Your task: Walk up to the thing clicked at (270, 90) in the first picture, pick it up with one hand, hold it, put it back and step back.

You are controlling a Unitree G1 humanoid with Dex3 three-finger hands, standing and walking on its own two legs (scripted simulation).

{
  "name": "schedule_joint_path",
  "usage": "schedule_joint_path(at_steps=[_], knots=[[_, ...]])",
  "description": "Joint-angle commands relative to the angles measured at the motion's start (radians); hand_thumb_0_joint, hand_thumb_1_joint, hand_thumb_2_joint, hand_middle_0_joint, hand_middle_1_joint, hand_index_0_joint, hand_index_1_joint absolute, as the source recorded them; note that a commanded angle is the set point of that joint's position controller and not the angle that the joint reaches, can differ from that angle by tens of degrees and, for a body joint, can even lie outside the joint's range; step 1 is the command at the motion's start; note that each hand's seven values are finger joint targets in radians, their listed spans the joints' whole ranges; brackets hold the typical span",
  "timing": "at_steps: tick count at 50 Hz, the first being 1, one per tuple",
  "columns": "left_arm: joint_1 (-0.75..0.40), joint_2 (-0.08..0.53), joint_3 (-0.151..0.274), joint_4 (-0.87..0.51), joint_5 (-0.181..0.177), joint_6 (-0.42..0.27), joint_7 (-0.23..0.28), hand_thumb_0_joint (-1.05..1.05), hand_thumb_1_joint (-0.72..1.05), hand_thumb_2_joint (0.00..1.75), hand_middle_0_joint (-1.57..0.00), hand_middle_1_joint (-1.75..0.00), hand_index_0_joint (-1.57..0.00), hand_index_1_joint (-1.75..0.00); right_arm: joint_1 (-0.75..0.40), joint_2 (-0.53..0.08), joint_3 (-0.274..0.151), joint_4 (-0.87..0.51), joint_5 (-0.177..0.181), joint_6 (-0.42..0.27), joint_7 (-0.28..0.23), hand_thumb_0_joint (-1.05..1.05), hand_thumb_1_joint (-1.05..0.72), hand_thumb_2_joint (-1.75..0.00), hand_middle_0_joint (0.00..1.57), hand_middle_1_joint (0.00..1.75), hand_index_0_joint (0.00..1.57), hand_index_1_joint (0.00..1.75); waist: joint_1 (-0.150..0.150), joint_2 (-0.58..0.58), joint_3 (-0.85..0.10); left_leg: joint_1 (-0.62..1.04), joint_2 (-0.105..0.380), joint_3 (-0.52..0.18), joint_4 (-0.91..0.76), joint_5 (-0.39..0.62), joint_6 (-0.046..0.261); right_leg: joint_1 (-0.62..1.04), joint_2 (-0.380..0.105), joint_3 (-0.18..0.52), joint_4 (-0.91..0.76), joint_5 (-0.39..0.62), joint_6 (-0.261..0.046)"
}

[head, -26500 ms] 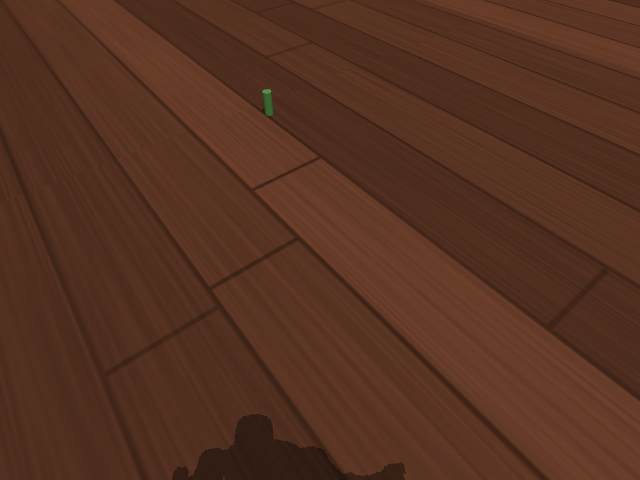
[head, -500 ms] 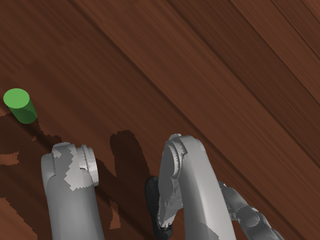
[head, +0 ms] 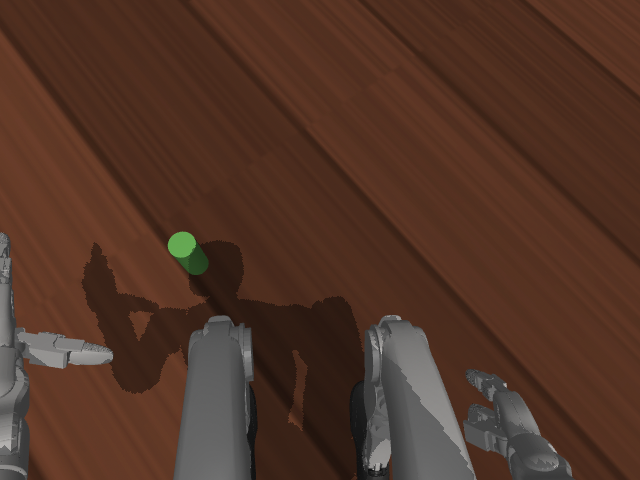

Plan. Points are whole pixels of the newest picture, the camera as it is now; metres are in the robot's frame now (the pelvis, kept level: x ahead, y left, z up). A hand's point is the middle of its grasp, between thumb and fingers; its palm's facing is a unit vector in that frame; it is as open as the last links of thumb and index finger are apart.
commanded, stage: home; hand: left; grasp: from the side
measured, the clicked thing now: (190, 254) +0.48 +0.26 -0.39
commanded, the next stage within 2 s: none
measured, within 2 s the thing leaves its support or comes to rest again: neither
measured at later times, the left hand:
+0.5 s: hand (5, 342) +0.26 +0.24 +0.12, palm faces +0.21 -0.91 -0.36, open 17.4 cm
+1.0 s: hand out of the picture +0.23 +0.21 +0.20, palm faces +0.21 -0.93 -0.29, open 17.5 cm
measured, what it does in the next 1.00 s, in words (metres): rises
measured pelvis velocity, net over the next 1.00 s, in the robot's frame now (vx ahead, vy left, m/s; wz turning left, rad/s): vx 0.08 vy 0.01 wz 0.10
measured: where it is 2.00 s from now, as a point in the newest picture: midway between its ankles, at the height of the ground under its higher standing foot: (306, 456)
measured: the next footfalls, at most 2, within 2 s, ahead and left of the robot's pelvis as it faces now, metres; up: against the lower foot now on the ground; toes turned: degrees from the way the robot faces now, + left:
none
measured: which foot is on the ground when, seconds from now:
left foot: down 0.00-1.00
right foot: down 0.00-1.00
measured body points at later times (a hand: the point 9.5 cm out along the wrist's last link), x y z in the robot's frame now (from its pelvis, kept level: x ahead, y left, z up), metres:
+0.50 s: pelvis +0.07 +0.01 +0.21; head +0.15 +0.03 +0.65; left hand +0.25 +0.29 +0.15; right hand +0.25 -0.23 +0.12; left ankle +0.09 +0.13 -0.43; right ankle +0.09 -0.13 -0.43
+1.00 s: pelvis +0.08 +0.01 +0.25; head +0.11 +0.01 +0.70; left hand +0.22 +0.26 +0.22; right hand +0.28 -0.21 +0.19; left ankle +0.09 +0.13 -0.43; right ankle +0.09 -0.13 -0.43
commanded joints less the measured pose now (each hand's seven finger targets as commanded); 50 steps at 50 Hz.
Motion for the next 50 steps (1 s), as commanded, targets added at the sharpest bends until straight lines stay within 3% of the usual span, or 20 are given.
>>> schedule_joint_path(at_steps=[1,2,3,5,6,11,13,20,23,26,27,28,29,30,31,32,35,38,41,50], knots=[[-0.037,0.250,0.090,-0.231,-0.015,-0.001,0.059,0.00,-0.53,0.07,-0.05,-0.06,-0.05,-0.06,0.081,-0.165,-0.082,-0.109,0.002,-0.058,-0.056,0.00,-0.90,-0.90,0.20,0.30,0.20,0.30,0.003,0.116,-0.555,0.571,-0.032,0.053,-0.384,0.060,0.042,0.439,0.026,0.019,-0.404,0.090,-0.046],[-0.019,0.229,0.078,-0.224,-0.015,0.006,0.065,0.00,-0.52,0.07,-0.05,-0.06,-0.05,-0.06,0.082,-0.165,-0.084,-0.110,0.002,-0.066,-0.064,0.00,-0.90,-0.90,0.20,0.30,0.20,0.30,0.000,0.123,-0.525,0.606,-0.032,0.052,-0.418,0.058,0.039,0.449,0.024,0.018,-0.431,0.087,-0.046],[0.031,0.161,0.031,-0.168,-0.018,0.024,0.066,0.00,-0.52,0.07,-0.05,-0.06,-0.05,-0.06,0.078,-0.156,-0.077,-0.120,0.005,-0.074,-0.070,0.00,-0.90,-0.90,0.20,0.30,0.20,0.30,-0.014,0.109,-0.493,0.630,-0.032,0.048,-0.450,0.061,0.038,0.470,0.023,0.013,-0.457,0.092,-0.046],[0.057,0.116,-0.009,-0.171,-0.020,0.043,0.073,0.00,-0.54,0.06,-0.05,-0.05,-0.05,-0.05,0.087,-0.150,-0.076,-0.122,0.004,-0.092,-0.081,0.00,-0.90,-0.90,0.20,0.30,0.20,0.30,-0.019,0.119,-0.471,0.700,-0.032,0.051,-0.500,0.109,0.034,0.518,0.021,0.009,-0.505,0.138,-0.046],[0.024,0.142,0.005,-0.241,-0.025,0.044,0.080,0.00,-0.54,0.06,-0.05,-0.05,-0.05,-0.05,0.101,-0.150,-0.074,-0.123,0.003,-0.099,-0.086,0.00,-0.90,-0.90,0.20,0.30,0.20,0.30,-0.011,0.120,-0.477,0.733,-0.032,0.051,-0.523,0.125,0.034,0.553,0.019,0.009,-0.527,0.154,-0.045],[0.177,0.016,-0.099,-0.180,-0.031,0.108,0.103,0.00,-0.53,0.07,-0.05,-0.05,-0.05,-0.06,0.119,-0.130,-0.061,-0.130,0.005,-0.135,-0.112,0.00,-0.90,-0.90,0.20,0.30,0.20,0.30,-0.026,0.075,-0.403,0.871,-0.040,0.062,-0.654,0.215,0.031,0.733,0.014,0.006,-0.674,0.248,-0.040],[0.180,0.047,-0.086,-0.253,-0.028,0.125,0.119,0.00,-0.53,0.07,-0.05,-0.05,-0.05,-0.06,0.142,-0.126,-0.061,-0.123,0.003,-0.147,-0.122,0.00,-0.90,-0.90,0.20,0.30,0.20,0.30,-0.008,0.088,-0.423,0.949,-0.040,0.066,-0.698,0.293,0.029,0.819,0.011,0.009,-0.718,0.318,-0.039],[0.328,-0.047,-0.179,-0.378,-0.034,0.203,0.153,0.00,-0.56,0.05,-0.05,-0.05,-0.05,-0.05,0.170,-0.098,-0.047,-0.146,-0.001,-0.179,-0.160,0.00,-0.90,-0.90,0.20,0.30,0.20,0.30,-0.008,0.097,-0.335,1.156,-0.044,0.077,-0.879,0.418,0.020,1.039,0.009,0.003,-0.894,0.432,-0.034],[0.384,-0.077,-0.215,-0.437,-0.037,0.232,0.165,0.00,-0.56,0.05,-0.05,-0.05,-0.05,-0.05,0.164,-0.091,-0.040,-0.171,-0.005,-0.192,-0.174,0.00,-0.90,-0.90,0.20,0.30,0.20,0.30,-0.005,0.111,-0.262,1.217,-0.043,0.076,-0.977,0.374,0.015,1.091,0.014,-0.014,-0.964,0.390,-0.035],[0.465,-0.139,-0.275,-0.487,-0.038,0.255,0.164,0.00,-0.57,0.04,-0.05,-0.05,-0.05,-0.05,0.181,-0.080,-0.040,-0.181,-0.010,-0.206,-0.184,0.00,-0.90,-0.90,0.20,0.30,0.20,0.30,-0.012,0.101,-0.226,1.277,-0.038,0.066,-1.035,0.410,0.013,1.150,0.018,-0.025,-1.013,0.418,-0.036],[0.453,-0.114,-0.267,-0.559,-0.040,0.257,0.167,0.00,-0.57,0.05,-0.05,-0.05,-0.05,-0.05,0.180,-0.079,-0.039,-0.189,-0.009,-0.212,-0.188,0.00,-0.90,-0.90,0.20,0.30,0.20,0.30,-0.008,0.100,-0.213,1.290,-0.040,0.068,-1.048,0.419,0.014,1.172,0.018,-0.027,-1.028,0.427,-0.034],[0.525,-0.154,-0.293,-0.538,-0.040,0.268,0.166,0.00,-0.57,0.04,-0.05,-0.05,-0.05,-0.05,0.179,-0.071,-0.037,-0.196,-0.011,-0.218,-0.191,0.00,-0.90,-0.90,0.20,0.30,0.20,0.30,-0.007,0.079,-0.200,1.301,-0.041,0.066,-1.062,0.429,0.014,1.196,0.019,-0.031,-1.044,0.438,-0.032],[0.503,-0.123,-0.273,-0.592,-0.040,0.269,0.168,0.00,-0.57,0.04,-0.05,-0.05,-0.05,-0.05,0.170,-0.076,-0.037,-0.210,-0.013,-0.225,-0.193,0.00,-0.90,-0.90,0.20,0.30,0.20,0.30,-0.005,0.074,-0.179,1.306,-0.041,0.066,-1.076,0.420,0.014,1.203,0.022,-0.034,-1.054,0.433,-0.032],[0.532,-0.157,-0.309,-0.590,-0.038,0.273,0.164,0.00,-0.58,0.04,-0.05,-0.05,-0.05,-0.05,0.171,-0.068,-0.033,-0.210,-0.016,-0.228,-0.195,0.00,-0.90,-0.90,0.20,0.30,0.20,0.30,-0.010,0.072,-0.155,1.312,-0.041,0.064,-1.090,0.411,0.014,1.205,0.022,-0.037,-1.067,0.425,-0.031],[0.535,-0.153,-0.306,-0.608,-0.040,0.275,0.162,0.00,-0.57,0.04,-0.05,-0.05,-0.05,-0.05,0.164,-0.070,-0.031,-0.219,-0.014,-0.233,-0.197,0.00,-0.90,-0.90,0.20,0.30,0.20,0.30,-0.011,0.066,-0.119,1.311,-0.041,0.064,-1.104,0.392,0.015,1.204,0.024,-0.039,-1.083,0.407,-0.030],[0.596,-0.212,-0.343,-0.553,-0.038,0.281,0.154,0.00,-0.59,0.03,-0.05,-0.05,-0.04,-0.05,0.173,-0.066,-0.033,-0.214,-0.018,-0.238,-0.196,0.00,-0.90,-0.90,0.20,0.30,0.20,0.30,-0.018,0.028,-0.102,1.315,-0.038,0.057,-1.116,0.386,0.014,1.211,0.026,-0.044,-1.094,0.399,-0.029],[0.571,-0.142,-0.284,-0.669,-0.036,0.272,0.152,0.00,-0.56,0.05,-0.05,-0.05,-0.05,-0.05,0.164,-0.071,-0.036,-0.225,-0.020,-0.252,-0.197,0.00,-0.90,-0.90,0.20,0.30,0.20,0.30,0.004,0.045,-0.100,1.334,-0.043,0.069,-1.129,0.413,0.013,1.253,0.024,-0.038,-1.120,0.418,-0.026],[0.602,-0.203,-0.335,-0.629,-0.039,0.278,0.135,0.00,-0.56,0.05,-0.05,-0.05,-0.05,-0.05,0.162,-0.071,-0.034,-0.232,-0.024,-0.267,-0.190,0.00,-0.90,-0.90,0.20,0.30,0.20,0.30,-0.016,0.015,-0.037,1.330,-0.046,0.072,-1.146,0.384,0.015,1.244,0.024,-0.037,-1.143,0.401,-0.022],[0.583,-0.185,-0.307,-0.612,-0.030,0.266,0.127,0.00,-0.56,0.05,-0.05,-0.05,-0.05,-0.05,0.162,-0.076,-0.040,-0.223,-0.030,-0.276,-0.188,0.00,-0.90,-0.90,0.20,0.30,0.20,0.30,-0.010,0.016,-0.052,1.346,-0.045,0.068,-1.160,0.373,0.013,1.257,0.025,-0.032,-1.145,0.379,-0.026],[0.538,-0.185,-0.317,-0.647,-0.031,0.260,0.117,0.00,-0.58,0.04,-0.05,-0.05,-0.05,-0.05,0.148,-0.078,-0.037,-0.216,-0.033,-0.306,-0.182,0.00,-0.90,-0.90,0.20,0.30,0.20,0.30,-0.007,0.064,-0.073,1.381,-0.054,0.080,-1.167,0.384,0.011,1.285,0.019,-0.021,-1.165,0.397,-0.024]])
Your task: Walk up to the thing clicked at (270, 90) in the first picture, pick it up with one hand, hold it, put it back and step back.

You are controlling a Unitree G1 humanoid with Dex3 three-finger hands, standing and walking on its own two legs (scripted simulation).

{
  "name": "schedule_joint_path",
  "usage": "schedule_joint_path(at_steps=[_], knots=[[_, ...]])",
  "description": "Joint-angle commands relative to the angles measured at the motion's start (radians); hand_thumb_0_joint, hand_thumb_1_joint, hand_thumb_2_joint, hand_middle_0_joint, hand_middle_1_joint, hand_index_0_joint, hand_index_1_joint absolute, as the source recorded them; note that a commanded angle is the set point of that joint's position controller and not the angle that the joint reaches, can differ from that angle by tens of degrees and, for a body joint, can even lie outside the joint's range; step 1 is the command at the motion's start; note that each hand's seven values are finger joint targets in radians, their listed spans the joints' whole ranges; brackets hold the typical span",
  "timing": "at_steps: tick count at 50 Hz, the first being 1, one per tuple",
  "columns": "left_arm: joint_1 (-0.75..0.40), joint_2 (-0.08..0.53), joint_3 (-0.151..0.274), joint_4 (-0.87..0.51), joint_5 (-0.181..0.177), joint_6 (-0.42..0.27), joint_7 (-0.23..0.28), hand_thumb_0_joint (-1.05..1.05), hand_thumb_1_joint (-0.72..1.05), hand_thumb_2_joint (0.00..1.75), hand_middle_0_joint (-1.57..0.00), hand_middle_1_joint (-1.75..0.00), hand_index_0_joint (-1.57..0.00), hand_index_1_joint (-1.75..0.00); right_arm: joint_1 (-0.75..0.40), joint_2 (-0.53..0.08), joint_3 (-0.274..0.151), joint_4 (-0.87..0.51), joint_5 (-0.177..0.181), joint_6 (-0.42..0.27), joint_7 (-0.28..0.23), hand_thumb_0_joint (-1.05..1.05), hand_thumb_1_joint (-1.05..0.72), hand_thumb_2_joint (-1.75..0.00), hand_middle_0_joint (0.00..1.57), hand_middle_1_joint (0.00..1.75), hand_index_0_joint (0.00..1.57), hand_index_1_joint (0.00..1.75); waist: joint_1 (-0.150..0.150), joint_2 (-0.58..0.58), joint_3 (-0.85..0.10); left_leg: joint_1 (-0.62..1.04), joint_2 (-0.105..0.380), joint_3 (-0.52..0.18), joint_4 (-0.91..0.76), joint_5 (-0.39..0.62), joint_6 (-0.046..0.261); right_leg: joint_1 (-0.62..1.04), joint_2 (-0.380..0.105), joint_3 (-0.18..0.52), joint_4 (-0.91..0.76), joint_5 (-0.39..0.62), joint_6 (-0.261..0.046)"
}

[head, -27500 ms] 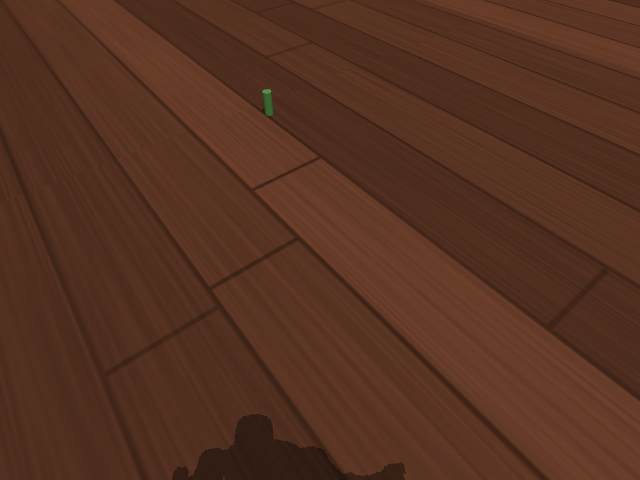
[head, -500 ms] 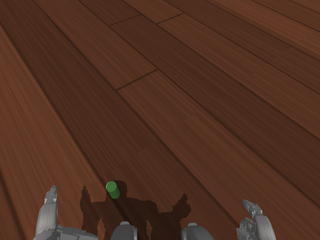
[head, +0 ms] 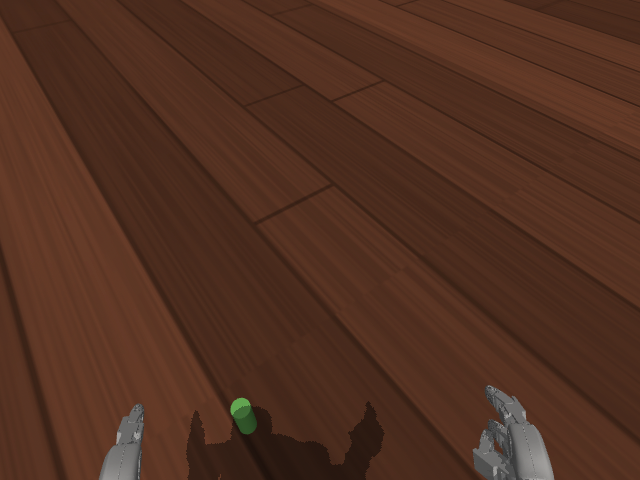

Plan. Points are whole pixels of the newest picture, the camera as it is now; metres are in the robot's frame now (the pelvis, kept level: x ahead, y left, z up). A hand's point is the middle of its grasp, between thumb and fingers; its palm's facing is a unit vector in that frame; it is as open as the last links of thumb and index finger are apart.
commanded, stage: home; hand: left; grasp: from the side
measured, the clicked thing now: (244, 416) +0.41 +0.21 -0.65
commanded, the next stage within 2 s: stand in 1.38 s
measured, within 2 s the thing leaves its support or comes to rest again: neither
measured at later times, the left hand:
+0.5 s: hand out of the picture +0.16 +0.17 -0.05, palm faces +0.10 -0.95 -0.29, open 17.5 cm
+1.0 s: hand (184, 475) +0.17 +0.17 -0.05, palm faces +0.10 -0.95 -0.29, open 17.4 cm
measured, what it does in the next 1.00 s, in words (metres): stands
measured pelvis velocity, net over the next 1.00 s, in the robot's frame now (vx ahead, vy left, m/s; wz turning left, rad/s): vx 0.00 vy -0.01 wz -0.01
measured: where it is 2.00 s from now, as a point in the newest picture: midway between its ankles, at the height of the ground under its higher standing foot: outside the picture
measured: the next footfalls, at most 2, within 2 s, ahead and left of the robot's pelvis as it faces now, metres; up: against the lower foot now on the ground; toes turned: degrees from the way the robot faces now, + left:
none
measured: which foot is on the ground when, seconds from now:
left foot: down 0.00-1.00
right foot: down 0.00-1.00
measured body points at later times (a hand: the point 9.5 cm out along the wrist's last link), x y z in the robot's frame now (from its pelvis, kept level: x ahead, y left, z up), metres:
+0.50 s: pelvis +0.00 -0.01 +0.00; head +0.02 -0.01 +0.45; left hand +0.15 +0.22 -0.03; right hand +0.15 -0.26 -0.07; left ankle +0.01 +0.12 -0.68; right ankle -0.01 -0.14 -0.68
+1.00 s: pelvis +0.00 -0.01 +0.00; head +0.03 -0.01 +0.45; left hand +0.16 +0.22 -0.03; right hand +0.16 -0.25 -0.07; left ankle +0.01 +0.12 -0.68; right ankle -0.01 -0.14 -0.68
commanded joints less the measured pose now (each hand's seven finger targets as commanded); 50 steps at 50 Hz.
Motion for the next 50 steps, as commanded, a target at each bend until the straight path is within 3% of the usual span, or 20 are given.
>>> schedule_joint_path(at_steps=[1,3,6,7,12,17,22,23,24,26,29,33,35,36,42,45,50], knots=[[-0.052,0.099,0.058,-0.198,0.009,-0.056,0.005,0.00,-0.56,0.05,-0.05,-0.05,-0.05,-0.05,-0.047,-0.117,-0.055,-0.141,-0.004,-0.065,-0.013,0.00,-0.90,-0.90,0.20,0.30,0.20,0.30,-0.020,0.010,-0.105,0.134,-0.032,0.013,-0.174,0.214,0.011,0.036,0.045,-0.018,-0.152,0.211,-0.028],[-0.029,0.099,0.060,-0.171,0.008,-0.055,0.004,0.00,-0.58,0.04,-0.05,-0.05,-0.05,-0.05,-0.049,-0.120,-0.055,-0.139,-0.001,-0.067,-0.011,0.00,-0.90,-0.90,0.20,0.30,0.20,0.30,-0.009,0.006,-0.069,0.118,-0.035,0.017,-0.181,0.197,0.011,0.024,0.043,-0.018,-0.160,0.193,-0.028],[-0.037,0.087,0.051,-0.158,0.009,-0.056,0.001,0.00,-0.58,0.04,-0.05,-0.05,-0.05,-0.05,-0.050,-0.125,-0.059,-0.135,-0.003,-0.069,-0.012,0.00,-0.90,-0.90,0.20,0.30,0.20,0.30,-0.020,-0.006,-0.095,0.136,-0.030,0.013,-0.182,0.218,0.010,0.030,0.047,-0.020,-0.155,0.209,-0.028],[-0.037,0.096,0.060,-0.171,0.007,-0.057,0.002,0.00,-0.58,0.04,-0.05,-0.05,-0.05,-0.05,-0.058,-0.120,-0.055,-0.135,0.000,-0.070,-0.010,0.00,-0.90,-0.90,0.20,0.30,0.20,0.30,-0.007,0.001,-0.079,0.127,-0.033,0.018,-0.184,0.206,0.011,0.031,0.045,-0.018,-0.164,0.200,-0.028],[-0.020,0.099,0.062,-0.155,0.008,-0.058,-0.003,0.00,-0.58,0.04,-0.05,-0.05,-0.05,-0.05,-0.049,-0.120,-0.057,-0.133,-0.003,-0.071,-0.011,0.00,-0.90,-0.90,0.20,0.30,0.20,0.30,-0.010,-0.007,-0.100,0.135,-0.034,0.026,-0.173,0.237,0.014,0.045,0.043,-0.011,-0.165,0.234,-0.025],[-0.034,0.100,0.064,-0.146,0.006,-0.062,-0.006,0.00,-0.56,0.05,-0.05,-0.05,-0.05,-0.05,-0.058,-0.118,-0.054,-0.133,0.000,-0.075,-0.008,0.00,-0.90,-0.90,0.20,0.30,0.20,0.30,-0.005,-0.024,-0.071,0.115,-0.039,0.036,-0.175,0.192,0.018,0.038,0.038,-0.004,-0.184,0.199,-0.022],[-0.032,0.102,0.068,-0.147,0.008,-0.066,-0.007,0.00,-0.55,0.06,-0.05,-0.06,-0.05,-0.05,-0.051,-0.117,-0.057,-0.129,-0.002,-0.078,-0.013,0.00,-0.90,-0.90,0.20,0.30,0.20,0.30,-0.012,-0.043,-0.099,0.126,-0.039,0.040,-0.157,0.229,0.022,0.056,0.036,0.001,-0.182,0.250,-0.015],[-0.037,0.089,0.054,-0.135,0.007,-0.066,-0.010,0.00,-0.55,0.06,-0.05,-0.06,-0.05,-0.06,-0.054,-0.113,-0.052,-0.124,-0.001,-0.079,-0.011,0.00,-0.90,-0.90,0.20,0.30,0.20,0.30,-0.013,-0.039,-0.086,0.122,-0.040,0.039,-0.166,0.214,0.021,0.046,0.037,-0.002,-0.178,0.230,-0.018],[-0.044,0.112,0.075,-0.159,0.008,-0.067,-0.007,0.00,-0.56,0.05,-0.05,-0.05,-0.05,-0.05,-0.051,-0.120,-0.059,-0.125,-0.003,-0.079,-0.012,0.00,-0.90,-0.90,0.20,0.30,0.20,0.30,-0.009,-0.021,-0.097,0.128,-0.039,0.037,-0.168,0.207,0.019,0.045,0.038,-0.001,-0.180,0.219,-0.020],[-0.041,0.088,0.054,-0.136,0.007,-0.065,-0.010,0.00,-0.57,0.05,-0.05,-0.05,-0.05,-0.05,-0.060,-0.123,-0.059,-0.124,-0.001,-0.084,-0.011,0.00,-0.90,-0.90,0.20,0.30,0.20,0.30,-0.012,-0.021,-0.057,0.121,-0.035,0.034,-0.185,0.175,0.016,0.024,0.042,-0.007,-0.181,0.179,-0.024],[-0.042,0.099,0.069,-0.140,0.006,-0.067,-0.008,0.00,-0.55,0.05,-0.05,-0.05,-0.05,-0.05,-0.063,-0.120,-0.057,-0.124,-0.001,-0.085,-0.012,0.00,-0.90,-0.90,0.20,0.30,0.20,0.30,-0.009,-0.036,-0.070,0.117,-0.037,0.033,-0.186,0.153,0.019,0.031,0.040,-0.004,-0.190,0.155,-0.023],[-0.053,0.092,0.055,-0.153,0.005,-0.067,-0.010,0.00,-0.55,0.06,-0.05,-0.06,-0.05,-0.06,-0.061,-0.124,-0.058,-0.119,0.000,-0.089,-0.010,0.00,-0.90,-0.90,0.20,0.30,0.20,0.30,-0.009,-0.015,-0.060,0.123,-0.035,0.029,-0.194,0.160,0.015,0.026,0.043,-0.010,-0.182,0.158,-0.027],[-0.034,0.102,0.070,-0.144,0.006,-0.066,-0.009,0.00,-0.58,0.04,-0.05,-0.05,-0.05,-0.05,-0.058,-0.119,-0.056,-0.120,-0.002,-0.088,-0.012,0.00,-0.90,-0.90,0.20,0.30,0.20,0.30,-0.004,-0.017,-0.073,0.122,-0.037,0.031,-0.188,0.171,0.018,0.035,0.041,-0.008,-0.185,0.173,-0.025],[-0.020,0.091,0.062,-0.132,0.008,-0.064,-0.011,0.00,-0.55,0.05,-0.05,-0.06,-0.05,-0.05,-0.054,-0.122,-0.059,-0.121,-0.002,-0.090,-0.015,0.00,-0.90,-0.90,0.20,0.30,0.20,0.30,-0.014,-0.032,-0.095,0.135,-0.036,0.035,-0.176,0.200,0.019,0.041,0.040,-0.004,-0.181,0.205,-0.022],[-0.045,0.090,0.058,-0.143,0.006,-0.068,-0.011,0.00,-0.56,0.05,-0.05,-0.05,-0.05,-0.05,-0.059,-0.119,-0.057,-0.120,-0.003,-0.090,-0.014,0.00,-0.90,-0.90,0.20,0.30,0.20,0.30,-0.013,-0.026,-0.072,0.127,-0.037,0.036,-0.181,0.179,0.018,0.032,0.039,-0.005,-0.186,0.184,-0.022],[-0.039,0.100,0.067,-0.158,0.008,-0.066,-0.010,0.00,-0.54,0.06,-0.05,-0.06,-0.05,-0.06,-0.050,-0.120,-0.058,-0.114,-0.004,-0.091,-0.015,0.00,-0.90,-0.90,0.20,0.30,0.20,0.30,-0.011,-0.018,-0.111,0.149,-0.034,0.029,-0.174,0.236,0.017,0.055,0.040,-0.008,-0.169,0.237,-0.024],[-0.038,0.094,0.061,-0.146,0.007,-0.063,-0.009,0.00,-0.55,0.06,-0.05,-0.06,-0.05,-0.06,-0.051,-0.119,-0.056,-0.112,-0.003,-0.089,-0.011,0.00,-0.90,-0.90,0.20,0.30,0.20,0.30,-0.007,-0.011,-0.087,0.144,-0.033,0.027,-0.179,0.256,0.014,0.050,0.043,-0.013,-0.162,0.253,-0.026]])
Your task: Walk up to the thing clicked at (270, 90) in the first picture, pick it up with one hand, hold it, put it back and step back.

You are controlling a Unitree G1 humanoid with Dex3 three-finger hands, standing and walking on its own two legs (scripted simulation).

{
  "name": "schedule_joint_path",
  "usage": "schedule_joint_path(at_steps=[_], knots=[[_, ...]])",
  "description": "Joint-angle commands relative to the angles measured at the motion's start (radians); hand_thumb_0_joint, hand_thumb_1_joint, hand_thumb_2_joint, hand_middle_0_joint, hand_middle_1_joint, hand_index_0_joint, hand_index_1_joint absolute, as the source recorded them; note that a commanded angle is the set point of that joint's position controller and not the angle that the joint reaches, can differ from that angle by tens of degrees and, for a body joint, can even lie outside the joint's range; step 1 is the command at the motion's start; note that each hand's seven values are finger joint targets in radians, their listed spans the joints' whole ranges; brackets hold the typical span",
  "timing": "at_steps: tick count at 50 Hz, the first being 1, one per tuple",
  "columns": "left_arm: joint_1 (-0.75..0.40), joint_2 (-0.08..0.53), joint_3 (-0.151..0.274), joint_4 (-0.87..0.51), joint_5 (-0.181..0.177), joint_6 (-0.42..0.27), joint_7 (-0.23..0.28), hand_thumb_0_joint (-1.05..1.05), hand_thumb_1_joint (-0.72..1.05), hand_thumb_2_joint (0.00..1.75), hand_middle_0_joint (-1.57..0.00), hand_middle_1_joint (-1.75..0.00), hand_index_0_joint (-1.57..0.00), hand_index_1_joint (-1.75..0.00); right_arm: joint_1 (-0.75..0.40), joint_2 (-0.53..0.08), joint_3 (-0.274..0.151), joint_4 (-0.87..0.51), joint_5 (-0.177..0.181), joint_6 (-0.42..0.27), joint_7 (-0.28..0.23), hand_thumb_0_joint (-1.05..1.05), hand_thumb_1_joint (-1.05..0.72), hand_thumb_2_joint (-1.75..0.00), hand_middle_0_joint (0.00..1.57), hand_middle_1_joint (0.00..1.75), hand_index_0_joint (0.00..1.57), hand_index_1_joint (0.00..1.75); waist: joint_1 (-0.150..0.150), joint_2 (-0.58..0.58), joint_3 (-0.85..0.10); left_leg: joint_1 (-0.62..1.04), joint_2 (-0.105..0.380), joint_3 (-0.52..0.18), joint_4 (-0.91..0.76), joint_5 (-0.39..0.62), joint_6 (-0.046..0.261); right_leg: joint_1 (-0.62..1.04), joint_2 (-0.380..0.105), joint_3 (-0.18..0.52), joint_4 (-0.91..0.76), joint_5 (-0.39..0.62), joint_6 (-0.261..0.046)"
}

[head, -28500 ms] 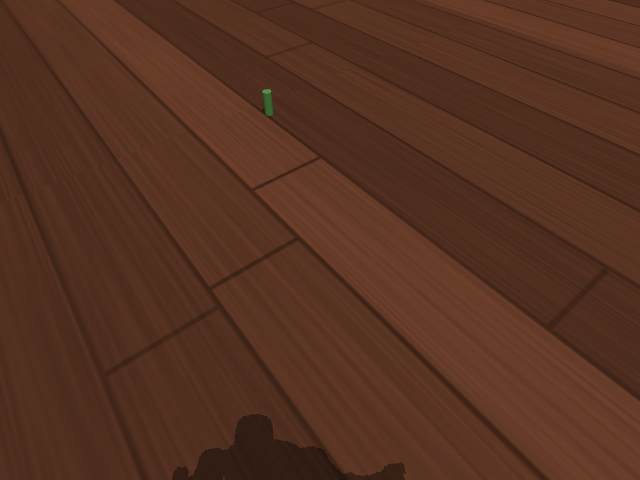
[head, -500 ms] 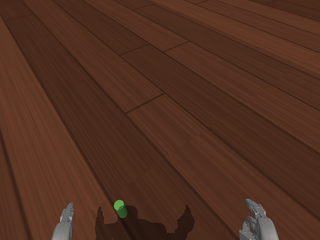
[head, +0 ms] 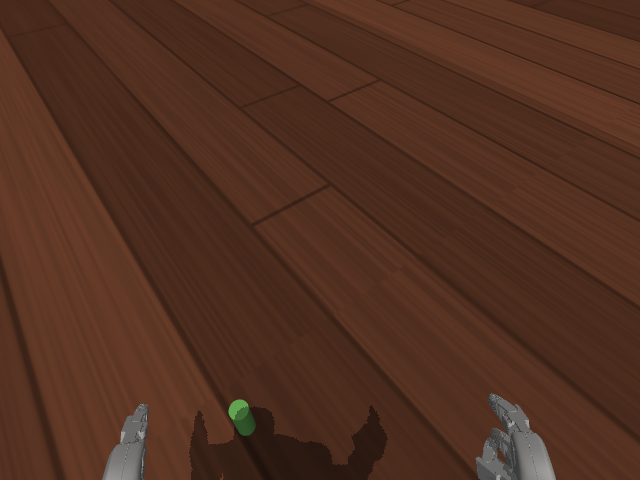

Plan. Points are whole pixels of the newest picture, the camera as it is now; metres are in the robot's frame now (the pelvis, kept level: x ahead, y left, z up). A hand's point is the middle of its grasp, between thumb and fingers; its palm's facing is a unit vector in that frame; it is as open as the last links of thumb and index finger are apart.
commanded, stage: home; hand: left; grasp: from the side
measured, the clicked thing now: (242, 418) +0.41 +0.22 -0.65
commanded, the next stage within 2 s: stand in 0.38 s
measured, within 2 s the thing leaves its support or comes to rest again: neither
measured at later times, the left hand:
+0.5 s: hand (178, 478) +0.17 +0.18 -0.06, palm faces +0.11 -0.95 -0.29, open 17.3 cm
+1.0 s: hand out of the picture +0.13 +0.22 -0.10, palm faces -0.01 -0.94 -0.34, open 8.2 cm
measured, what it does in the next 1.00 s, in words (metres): stands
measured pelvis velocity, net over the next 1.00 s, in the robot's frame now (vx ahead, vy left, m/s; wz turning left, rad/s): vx -0.01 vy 0.00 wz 0.01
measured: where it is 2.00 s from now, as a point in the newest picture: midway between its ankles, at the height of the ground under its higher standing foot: outside the picture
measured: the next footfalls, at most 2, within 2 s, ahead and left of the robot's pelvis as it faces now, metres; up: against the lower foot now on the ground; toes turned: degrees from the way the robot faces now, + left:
none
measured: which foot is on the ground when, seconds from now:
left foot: down 0.00-1.00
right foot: down 0.00-1.00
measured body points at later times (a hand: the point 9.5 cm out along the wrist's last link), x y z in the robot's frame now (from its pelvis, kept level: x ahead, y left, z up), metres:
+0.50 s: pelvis +0.00 +0.00 +0.00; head +0.02 +0.00 +0.45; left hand +0.16 +0.23 -0.04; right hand +0.16 -0.24 -0.07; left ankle +0.01 +0.13 -0.69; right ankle -0.01 -0.13 -0.69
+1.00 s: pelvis -0.01 +0.00 +0.02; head +0.00 +0.00 +0.47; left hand +0.13 +0.26 -0.07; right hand +0.12 -0.27 -0.09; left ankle +0.01 +0.13 -0.69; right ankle -0.01 -0.13 -0.69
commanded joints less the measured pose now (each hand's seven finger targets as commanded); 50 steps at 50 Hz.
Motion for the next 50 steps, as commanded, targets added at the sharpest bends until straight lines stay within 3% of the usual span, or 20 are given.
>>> schedule_joint_path(at_steps=[1,4,6,11,15,20,24,26,27,30,31,32,34,40,41,42,44,48,50], knots=[[-0.035,0.113,0.067,-0.196,0.008,-0.051,0.008,0.00,-0.54,0.06,-0.05,-0.06,-0.05,-0.06,-0.058,-0.121,-0.056,-0.155,-0.003,-0.057,-0.013,0.00,-0.90,-0.90,0.20,0.30,0.20,0.30,-0.004,-0.005,-0.107,0.122,-0.035,0.018,-0.150,0.236,0.021,0.027,0.039,-0.020,-0.142,0.235,-0.018],[-0.031,0.097,0.052,-0.189,0.009,-0.048,0.009,0.00,-0.55,0.05,-0.05,-0.06,-0.05,-0.05,-0.059,-0.122,-0.057,-0.151,-0.003,-0.058,-0.011,0.00,-0.90,-0.90,0.20,0.30,0.20,0.30,-0.005,-0.001,-0.105,0.127,-0.032,0.013,-0.156,0.247,0.018,0.029,0.042,-0.025,-0.135,0.239,-0.021],[-0.016,0.108,0.064,-0.180,0.007,-0.044,0.009,0.00,-0.56,0.05,-0.05,-0.06,-0.05,-0.05,-0.060,-0.120,-0.055,-0.153,-0.002,-0.055,-0.012,0.00,-0.90,-0.90,0.20,0.30,0.20,0.30,0.003,0.002,-0.097,0.117,-0.035,0.016,-0.154,0.250,0.018,0.032,0.039,-0.025,-0.140,0.239,-0.021],[-0.010,0.101,0.060,-0.175,0.008,-0.039,0.007,0.00,-0.54,0.06,-0.05,-0.06,-0.05,-0.06,-0.051,-0.120,-0.056,-0.154,-0.004,-0.054,-0.013,0.00,-0.90,-0.90,0.20,0.30,0.20,0.30,-0.009,-0.020,-0.116,0.134,-0.034,0.019,-0.141,0.283,0.022,0.044,0.038,-0.020,-0.140,0.284,-0.015],[-0.025,0.102,0.057,-0.174,0.007,-0.038,0.008,0.00,-0.54,0.06,-0.05,-0.06,-0.05,-0.06,-0.061,-0.123,-0.056,-0.156,-0.002,-0.053,-0.010,0.00,-0.90,-0.90,0.20,0.30,0.20,0.30,-0.002,-0.007,-0.097,0.123,-0.033,0.014,-0.156,0.253,0.019,0.032,0.038,-0.024,-0.139,0.242,-0.020],[-0.029,0.109,0.064,-0.186,0.007,-0.040,0.007,0.00,-0.53,0.07,-0.05,-0.06,-0.05,-0.06,-0.059,-0.119,-0.053,-0.156,-0.004,-0.051,-0.011,0.00,-0.90,-0.90,0.20,0.30,0.20,0.30,-0.003,-0.018,-0.104,0.121,-0.040,0.028,-0.142,0.255,0.024,0.042,0.032,-0.014,-0.153,0.262,-0.015],[-0.040,0.098,0.052,-0.173,0.008,-0.037,0.008,0.00,-0.52,0.07,-0.05,-0.06,-0.05,-0.06,-0.059,-0.123,-0.057,-0.154,-0.005,-0.052,-0.011,0.00,-0.90,-0.90,0.20,0.30,0.20,0.30,-0.008,-0.002,-0.089,0.121,-0.034,0.015,-0.167,0.201,0.020,0.014,0.038,-0.023,-0.148,0.197,-0.022],[-0.029,0.099,0.056,-0.179,0.006,-0.041,0.007,0.00,-0.36,0.23,-0.20,-0.22,-0.20,-0.22,-0.062,-0.118,-0.051,-0.159,-0.005,-0.053,-0.011,0.00,-0.90,-0.90,0.20,0.30,0.20,0.30,-0.005,-0.014,-0.094,0.114,-0.037,0.020,-0.158,0.216,0.024,0.029,0.035,-0.021,-0.154,0.214,-0.019],[-0.033,0.108,0.067,-0.188,0.007,-0.043,0.008,0.00,-0.28,0.31,-0.20,-0.30,-0.20,-0.30,-0.064,-0.121,-0.055,-0.160,-0.005,-0.053,-0.012,0.00,-0.90,-0.90,0.20,0.30,0.20,0.30,-0.001,-0.028,-0.106,0.118,-0.036,0.020,-0.156,0.217,0.024,0.036,0.035,-0.019,-0.153,0.216,-0.019],[-0.022,0.107,0.065,-0.174,0.007,-0.041,0.009,0.00,-0.04,0.55,-0.20,-0.30,-0.20,-0.30,-0.064,-0.118,-0.053,-0.158,-0.006,-0.053,-0.014,0.00,-0.90,-0.90,0.20,0.30,0.20,0.30,-0.002,-0.038,-0.102,0.108,-0.041,0.028,-0.143,0.222,0.028,0.040,0.030,-0.014,-0.159,0.233,-0.014],[-0.027,0.084,0.040,-0.167,0.008,-0.042,0.005,0.00,0.04,0.63,-0.20,-0.30,-0.20,-0.30,-0.059,-0.110,-0.047,-0.158,-0.006,-0.055,-0.012,0.00,-0.90,-0.90,0.20,0.30,0.20,0.30,-0.012,-0.027,-0.092,0.116,-0.039,0.030,-0.146,0.226,0.026,0.030,0.032,-0.014,-0.155,0.236,-0.014],[-0.034,0.105,0.066,-0.180,0.008,-0.044,0.009,0.00,0.12,0.71,-0.20,-0.30,-0.20,-0.30,-0.062,-0.116,-0.053,-0.155,-0.005,-0.055,-0.014,0.00,-0.90,-0.90,0.20,0.30,0.20,0.30,-0.003,-0.013,-0.099,0.119,-0.040,0.031,-0.146,0.222,0.025,0.034,0.030,-0.013,-0.157,0.231,-0.016],[-0.029,0.102,0.061,-0.178,0.009,-0.045,0.009,0.00,0.28,0.87,-0.20,-0.30,-0.20,-0.30,-0.063,-0.118,-0.055,-0.158,-0.006,-0.054,-0.016,0.00,-0.90,-0.90,0.20,0.30,0.20,0.30,-0.005,-0.024,-0.111,0.119,-0.038,0.026,-0.150,0.225,0.025,0.035,0.033,-0.016,-0.154,0.230,-0.018],[-0.048,0.106,0.059,-0.195,0.007,-0.050,0.009,0.00,0.76,0.90,-0.20,-0.30,-0.20,-0.30,-0.065,-0.112,-0.048,-0.157,-0.006,-0.059,-0.017,0.00,-0.90,-0.90,0.20,0.30,0.20,0.30,-0.004,-0.004,-0.084,0.107,-0.041,0.033,-0.156,0.177,0.025,0.016,0.031,-0.013,-0.167,0.182,-0.018],[-0.213,0.235,0.102,0.156,0.105,-0.163,-0.040,0.00,0.84,0.90,-0.20,-0.30,-0.20,-0.30,-0.107,-0.251,-0.088,0.065,-0.115,0.010,0.043,0.00,-0.90,-0.90,0.20,0.30,0.20,0.30,0.021,-0.090,0.055,0.121,-0.014,-0.036,-0.207,0.282,0.060,0.142,-0.060,0.065,-0.199,0.182,-0.071],[-0.168,0.248,0.108,0.267,0.118,-0.211,-0.066,0.00,0.90,0.90,-0.20,-0.30,-0.20,-0.30,-0.099,-0.242,-0.097,0.107,-0.125,0.036,0.078,0.00,-0.90,-0.90,0.20,0.30,0.20,0.30,0.034,-0.143,-0.015,0.158,-0.015,-0.004,-0.174,0.301,0.079,0.190,-0.087,0.116,-0.222,0.267,-0.095],[-0.176,0.275,0.093,0.342,0.094,-0.264,-0.093,0.00,0.90,0.90,-0.20,-0.30,-0.20,-0.30,-0.107,-0.233,-0.098,0.122,-0.096,0.054,0.111,0.00,-0.90,-0.90,0.20,0.30,0.20,0.30,0.019,-0.097,-0.022,0.207,-0.018,-0.028,-0.200,0.313,0.088,0.197,-0.099,0.153,-0.241,0.303,-0.109],[-0.240,0.267,0.085,0.493,0.062,-0.282,-0.107,0.00,0.90,0.90,-0.20,-0.30,-0.20,-0.30,-0.112,-0.241,-0.106,0.189,-0.061,0.058,0.156,0.00,-0.90,-0.90,0.20,0.30,0.20,0.30,0.034,-0.075,-0.014,0.281,-0.015,-0.044,-0.286,0.267,0.083,0.202,-0.090,0.117,-0.279,0.240,-0.081],[-0.268,0.270,0.083,0.564,0.058,-0.289,-0.106,0.00,0.90,0.90,-0.20,-0.30,-0.20,-0.30,-0.118,-0.242,-0.102,0.226,-0.066,0.064,0.161,0.00,-0.90,-0.90,0.20,0.30,0.20,0.30,0.029,-0.053,0.019,0.293,-0.006,-0.053,-0.334,0.262,0.080,0.206,-0.083,0.105,-0.296,0.227,-0.068]])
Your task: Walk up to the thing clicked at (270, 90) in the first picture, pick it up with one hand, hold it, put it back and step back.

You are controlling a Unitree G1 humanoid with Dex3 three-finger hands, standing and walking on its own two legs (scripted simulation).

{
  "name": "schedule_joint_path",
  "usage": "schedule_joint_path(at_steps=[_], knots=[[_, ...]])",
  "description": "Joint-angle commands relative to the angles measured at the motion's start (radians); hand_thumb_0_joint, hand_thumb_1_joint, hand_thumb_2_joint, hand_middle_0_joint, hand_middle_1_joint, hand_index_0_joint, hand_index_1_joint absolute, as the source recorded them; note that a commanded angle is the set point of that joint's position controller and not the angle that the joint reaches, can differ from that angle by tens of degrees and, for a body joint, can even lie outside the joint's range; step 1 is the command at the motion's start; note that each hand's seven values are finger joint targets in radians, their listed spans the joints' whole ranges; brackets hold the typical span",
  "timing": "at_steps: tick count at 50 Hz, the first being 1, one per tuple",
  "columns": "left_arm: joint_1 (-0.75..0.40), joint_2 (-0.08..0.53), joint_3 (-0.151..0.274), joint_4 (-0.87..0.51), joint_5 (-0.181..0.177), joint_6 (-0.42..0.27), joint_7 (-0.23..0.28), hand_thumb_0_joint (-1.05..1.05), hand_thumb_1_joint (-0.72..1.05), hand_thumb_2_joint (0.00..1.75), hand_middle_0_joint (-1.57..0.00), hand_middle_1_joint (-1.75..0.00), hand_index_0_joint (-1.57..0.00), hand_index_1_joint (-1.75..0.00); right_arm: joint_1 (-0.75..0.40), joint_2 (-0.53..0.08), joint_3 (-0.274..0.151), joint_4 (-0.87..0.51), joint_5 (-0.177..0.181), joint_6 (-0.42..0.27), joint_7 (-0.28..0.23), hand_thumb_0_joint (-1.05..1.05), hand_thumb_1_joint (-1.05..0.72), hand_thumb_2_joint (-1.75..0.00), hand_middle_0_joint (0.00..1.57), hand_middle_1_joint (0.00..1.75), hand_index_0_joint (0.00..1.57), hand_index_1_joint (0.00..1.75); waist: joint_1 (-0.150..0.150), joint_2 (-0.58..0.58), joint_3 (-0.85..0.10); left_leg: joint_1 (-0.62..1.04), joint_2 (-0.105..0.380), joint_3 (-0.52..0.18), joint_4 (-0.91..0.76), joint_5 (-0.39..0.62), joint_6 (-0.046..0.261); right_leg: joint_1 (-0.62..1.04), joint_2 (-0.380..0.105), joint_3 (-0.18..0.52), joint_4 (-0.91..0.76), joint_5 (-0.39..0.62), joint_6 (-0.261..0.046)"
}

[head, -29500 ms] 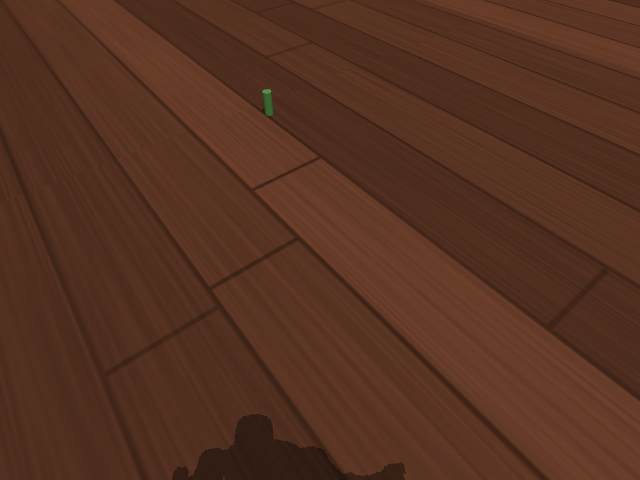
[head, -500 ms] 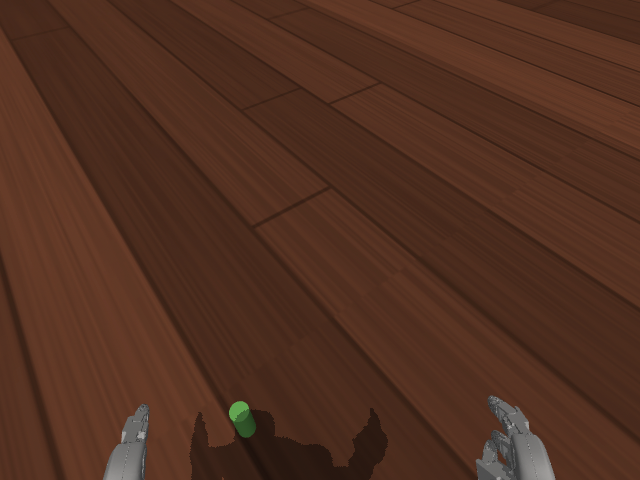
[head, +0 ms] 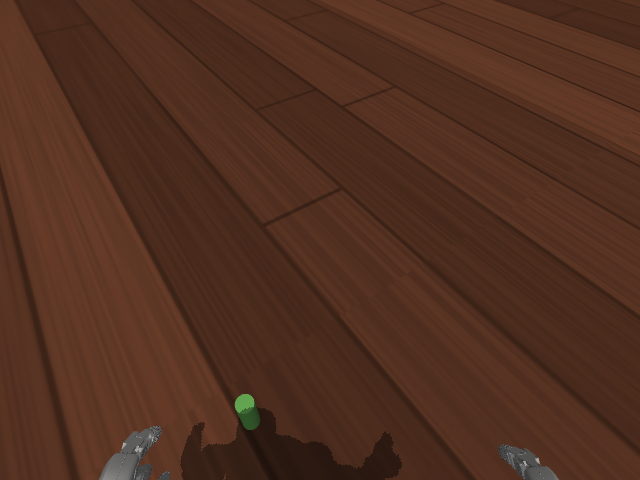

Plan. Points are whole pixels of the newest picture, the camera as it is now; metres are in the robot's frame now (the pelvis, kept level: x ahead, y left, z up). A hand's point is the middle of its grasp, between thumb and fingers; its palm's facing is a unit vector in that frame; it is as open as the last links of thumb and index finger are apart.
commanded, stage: stand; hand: left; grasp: from the side
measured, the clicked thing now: (248, 412) +0.43 +0.21 -0.67
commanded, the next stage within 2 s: step back in 2.00 s
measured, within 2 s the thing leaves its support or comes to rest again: neither
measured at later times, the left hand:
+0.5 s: hand out of the picture +0.04 +0.26 -0.12, palm faces +0.00 -0.94 -0.34, open 7.4 cm
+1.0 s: hand out of the picture +0.05 +0.25 -0.12, palm faces -0.01 -0.94 -0.34, open 7.4 cm
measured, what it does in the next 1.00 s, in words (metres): stands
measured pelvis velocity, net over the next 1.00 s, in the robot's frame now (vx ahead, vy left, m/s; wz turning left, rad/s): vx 0.00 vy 0.00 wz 0.01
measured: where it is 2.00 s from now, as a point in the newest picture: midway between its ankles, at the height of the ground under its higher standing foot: outside the picture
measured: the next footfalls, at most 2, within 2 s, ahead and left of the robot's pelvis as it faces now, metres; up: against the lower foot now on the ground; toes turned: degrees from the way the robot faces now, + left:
none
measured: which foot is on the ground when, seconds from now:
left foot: down 0.00-1.00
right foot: down 0.00-1.00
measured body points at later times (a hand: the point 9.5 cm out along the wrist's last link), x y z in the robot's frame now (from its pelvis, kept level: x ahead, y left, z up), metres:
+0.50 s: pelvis +0.00 +0.01 +0.04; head +0.00 +0.01 +0.49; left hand +0.04 +0.31 -0.10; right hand +0.07 -0.27 -0.10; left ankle +0.03 +0.13 -0.70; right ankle +0.00 -0.13 -0.70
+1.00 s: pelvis +0.00 +0.00 +0.04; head +0.00 +0.00 +0.49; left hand +0.05 +0.30 -0.09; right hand +0.06 -0.29 -0.10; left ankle +0.03 +0.13 -0.70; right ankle +0.00 -0.13 -0.70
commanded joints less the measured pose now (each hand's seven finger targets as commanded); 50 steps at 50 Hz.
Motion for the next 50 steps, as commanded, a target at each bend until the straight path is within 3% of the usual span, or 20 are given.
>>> schedule_joint_path(at_steps=[1,4,7,10,12,20,25,30,37,45,50], knots=[[-0.049,0.173,0.075,0.040,-0.009,-0.070,0.006,0.00,0.90,0.90,-0.20,-0.30,-0.20,-0.30,-0.040,-0.174,-0.071,-0.035,0.003,-0.028,0.009,0.00,-0.90,-0.90,0.20,0.30,0.20,0.30,0.005,0.017,-0.059,0.097,0.041,-0.092,-0.228,0.150,0.071,0.073,-0.040,0.079,-0.231,0.159,-0.064],[-0.060,0.182,0.074,0.126,-0.010,-0.079,0.006,0.00,0.90,0.90,-0.20,-0.30,-0.20,-0.30,-0.045,-0.179,-0.070,0.012,0.008,-0.019,0.010,0.00,-0.90,-0.90,0.20,0.30,0.20,0.30,0.003,0.014,-0.034,0.116,0.046,-0.098,-0.281,0.137,0.067,0.108,-0.045,0.079,-0.286,0.154,-0.059],[-0.051,0.184,0.070,0.207,-0.017,-0.082,0.008,0.00,0.90,0.90,-0.20,-0.30,-0.20,-0.30,-0.032,-0.191,-0.066,0.062,0.013,-0.019,0.009,0.00,-0.90,-0.90,0.20,0.30,0.20,0.30,0.005,0.035,-0.055,0.170,0.063,-0.109,-0.317,0.256,0.063,0.186,-0.049,0.065,-0.305,0.266,-0.049],[-0.069,0.198,0.066,0.274,-0.021,-0.078,0.011,0.00,0.90,0.90,-0.20,-0.30,-0.20,-0.30,-0.019,-0.193,-0.060,0.111,0.019,-0.012,0.006,0.00,-0.90,-0.90,0.20,0.30,0.20,0.30,-0.006,0.013,-0.039,0.204,0.066,-0.104,-0.361,0.274,0.054,0.220,-0.058,0.070,-0.357,0.273,-0.047],[-0.067,0.200,0.059,0.318,-0.025,-0.074,0.008,0.00,0.90,0.90,-0.20,-0.30,-0.20,-0.30,-0.038,-0.208,-0.058,0.141,0.024,-0.006,0.006,0.00,-0.90,-0.90,0.20,0.30,0.20,0.30,-0.004,0.028,-0.015,0.219,0.071,-0.114,-0.404,0.229,0.048,0.226,-0.059,0.068,-0.400,0.235,-0.043],[-0.084,0.213,0.046,0.452,-0.027,-0.066,0.006,0.00,0.90,0.90,-0.20,-0.30,-0.20,-0.30,-0.056,-0.227,-0.048,0.234,0.034,-0.002,0.001,0.00,-0.90,-0.90,0.20,0.30,0.20,0.30,-0.001,0.034,0.021,0.262,0.086,-0.125,-0.506,0.229,0.035,0.280,-0.068,0.058,-0.467,0.255,-0.030],[-0.091,0.213,0.042,0.500,-0.027,-0.069,0.004,0.00,0.90,0.90,-0.20,-0.30,-0.20,-0.30,-0.071,-0.220,-0.044,0.266,0.037,0.001,0.003,0.00,-0.90,-0.90,0.20,0.30,0.20,0.30,0.001,0.013,0.034,0.286,0.084,-0.117,-0.518,0.237,0.031,0.280,-0.075,0.060,-0.503,0.258,-0.024],[-0.119,0.230,0.045,0.523,-0.027,-0.068,0.004,0.00,0.90,0.90,-0.20,-0.30,-0.20,-0.30,-0.075,-0.221,-0.044,0.286,0.039,0.009,0.006,0.00,-0.90,-0.90,0.20,0.30,0.20,0.30,-0.010,-0.008,0.047,0.281,0.080,-0.111,-0.535,0.173,0.026,0.259,-0.072,0.061,-0.541,0.175,-0.020],[-0.138,0.232,0.044,0.538,-0.029,-0.073,0.003,0.00,0.90,0.90,-0.20,-0.30,-0.20,-0.30,-0.093,-0.220,-0.039,0.300,0.040,0.007,0.008,0.00,-0.90,-0.90,0.20,0.30,0.20,0.30,-0.008,0.001,0.030,0.297,0.085,-0.102,-0.527,0.242,0.025,0.276,-0.083,0.071,-0.555,0.235,-0.019],[-0.144,0.240,0.044,0.547,-0.030,-0.071,-0.001,0.00,0.90,0.90,-0.20,-0.30,-0.20,-0.30,-0.097,-0.234,-0.038,0.314,0.040,0.012,0.010,0.00,-0.90,-0.90,0.20,0.30,0.20,0.30,-0.010,0.008,0.026,0.281,0.086,-0.098,-0.537,0.186,0.025,0.280,-0.079,0.073,-0.569,0.182,-0.021],[-0.144,0.240,0.042,0.548,-0.030,-0.072,-0.002,0.00,0.90,0.90,-0.20,-0.30,-0.20,-0.30,-0.102,-0.237,-0.034,0.314,0.043,0.011,0.012,0.00,-0.90,-0.90,0.20,0.30,0.20,0.30,-0.008,0.011,0.029,0.282,0.092,-0.103,-0.538,0.209,0.027,0.279,-0.082,0.073,-0.565,0.190,-0.022]])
